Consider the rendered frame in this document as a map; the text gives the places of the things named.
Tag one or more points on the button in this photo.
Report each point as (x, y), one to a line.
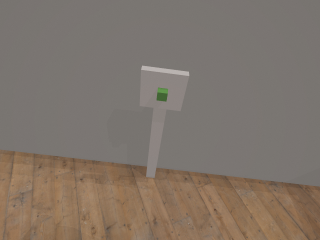
(162, 94)

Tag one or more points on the panel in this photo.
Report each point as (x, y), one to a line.
(151, 79)

